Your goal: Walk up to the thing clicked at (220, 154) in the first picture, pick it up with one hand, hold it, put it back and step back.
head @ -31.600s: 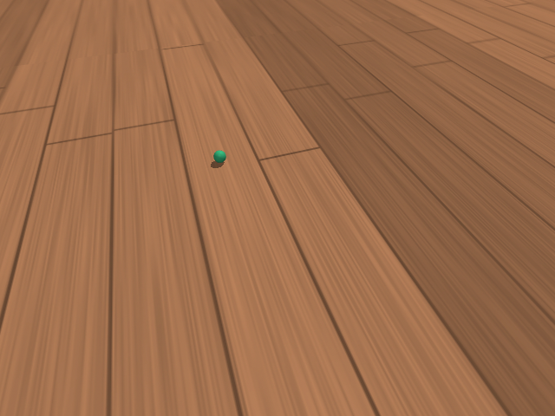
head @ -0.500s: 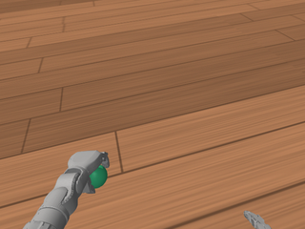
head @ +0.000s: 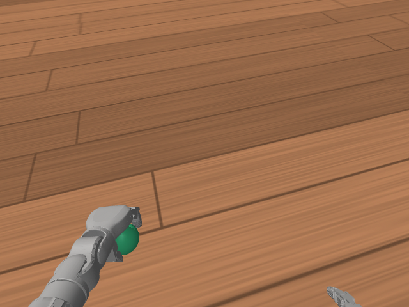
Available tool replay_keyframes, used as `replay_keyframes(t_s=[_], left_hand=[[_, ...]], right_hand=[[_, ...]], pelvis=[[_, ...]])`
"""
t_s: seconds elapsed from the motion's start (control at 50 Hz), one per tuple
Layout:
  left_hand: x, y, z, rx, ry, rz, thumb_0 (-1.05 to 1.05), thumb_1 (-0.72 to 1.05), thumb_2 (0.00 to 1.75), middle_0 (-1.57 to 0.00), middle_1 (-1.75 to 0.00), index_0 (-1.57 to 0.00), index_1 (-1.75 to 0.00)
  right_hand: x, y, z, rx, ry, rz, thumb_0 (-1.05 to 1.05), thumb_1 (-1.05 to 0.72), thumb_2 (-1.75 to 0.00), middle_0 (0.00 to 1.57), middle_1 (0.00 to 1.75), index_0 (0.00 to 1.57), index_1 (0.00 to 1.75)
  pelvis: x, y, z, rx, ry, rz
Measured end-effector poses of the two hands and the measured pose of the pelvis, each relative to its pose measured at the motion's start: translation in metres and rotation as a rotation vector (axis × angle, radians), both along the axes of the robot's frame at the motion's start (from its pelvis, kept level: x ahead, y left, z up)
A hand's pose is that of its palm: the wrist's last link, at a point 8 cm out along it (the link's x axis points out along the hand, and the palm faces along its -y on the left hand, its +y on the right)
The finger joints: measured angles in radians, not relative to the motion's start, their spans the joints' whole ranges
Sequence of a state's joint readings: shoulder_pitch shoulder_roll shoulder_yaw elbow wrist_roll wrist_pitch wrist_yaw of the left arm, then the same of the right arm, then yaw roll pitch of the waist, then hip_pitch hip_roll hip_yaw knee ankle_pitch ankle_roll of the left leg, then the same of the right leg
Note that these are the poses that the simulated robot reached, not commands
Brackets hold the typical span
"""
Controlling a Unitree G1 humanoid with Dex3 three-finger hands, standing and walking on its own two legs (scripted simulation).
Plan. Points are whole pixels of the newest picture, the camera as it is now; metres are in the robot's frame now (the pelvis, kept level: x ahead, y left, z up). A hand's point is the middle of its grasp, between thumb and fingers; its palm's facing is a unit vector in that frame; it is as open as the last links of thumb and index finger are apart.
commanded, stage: crouch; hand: left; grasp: from above
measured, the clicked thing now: (123, 238) +0.30 +0.23 -0.09
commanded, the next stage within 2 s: lower in 1.70 s
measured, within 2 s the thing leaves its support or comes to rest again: neither
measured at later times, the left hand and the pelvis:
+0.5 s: hand (131, 252) +0.33 +0.26 -0.27, palm faces -0.42 +0.02 -0.91, open 9.8 cm; pelvis -0.04 +0.01 -0.15, yaw +0 degrees
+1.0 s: hand (140, 265) +0.36 +0.29 -0.48, palm faces -0.44 -0.03 -0.90, open 9.8 cm; pelvis -0.07 +0.01 -0.31, yaw -3 degrees
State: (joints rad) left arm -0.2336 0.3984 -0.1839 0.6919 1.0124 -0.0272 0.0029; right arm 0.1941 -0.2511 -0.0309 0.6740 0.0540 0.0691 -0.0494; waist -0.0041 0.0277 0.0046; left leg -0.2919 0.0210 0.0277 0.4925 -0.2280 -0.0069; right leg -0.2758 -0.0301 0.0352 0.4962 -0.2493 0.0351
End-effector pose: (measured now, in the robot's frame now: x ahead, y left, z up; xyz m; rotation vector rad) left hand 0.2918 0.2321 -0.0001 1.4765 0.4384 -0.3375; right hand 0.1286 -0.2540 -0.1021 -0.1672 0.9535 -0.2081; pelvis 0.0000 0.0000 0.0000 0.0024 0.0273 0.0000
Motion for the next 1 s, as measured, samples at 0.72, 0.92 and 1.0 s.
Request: replay_keyframes(t_s=[0.72, 0.92, 1.0], left_hand=[[0.058, 0.045, -0.317, 0.083, -0.017, 0.018, 0.00, 0.04, 0.67, -0.57, -0.86, -0.56, -0.78], [0.066, 0.056, -0.397, 0.050, -0.019, 0.003, 0.00, 0.03, 0.65, -0.61, -0.83, -0.59, -0.76], [0.075, 0.059, -0.420, 0.052, -0.037, 0.007, 0.00, 0.02, 0.64, -0.62, -0.82, -0.60, -0.75]], right_hand=[[-0.143, -0.008, -0.246, -0.105, 0.398, -0.023, 0.01, -0.90, -0.90, 0.21, 0.30, 0.20, 0.30], [-0.140, -0.008, -0.300, -0.114, 0.445, 0.059, 0.01, -0.90, -0.90, 0.21, 0.30, 0.20, 0.30], [-0.138, -0.015, -0.314, -0.131, 0.455, 0.081, 0.01, -0.90, -0.90, 0.21, 0.30, 0.20, 0.30]], pelvis=[[-0.062, 0.011, -0.237, -0.073, 0.562, 0.003], [-0.066, 0.007, -0.296, -0.096, 0.622, 0.002], [-0.066, 0.006, -0.315, -0.103, 0.630, -0.006]])
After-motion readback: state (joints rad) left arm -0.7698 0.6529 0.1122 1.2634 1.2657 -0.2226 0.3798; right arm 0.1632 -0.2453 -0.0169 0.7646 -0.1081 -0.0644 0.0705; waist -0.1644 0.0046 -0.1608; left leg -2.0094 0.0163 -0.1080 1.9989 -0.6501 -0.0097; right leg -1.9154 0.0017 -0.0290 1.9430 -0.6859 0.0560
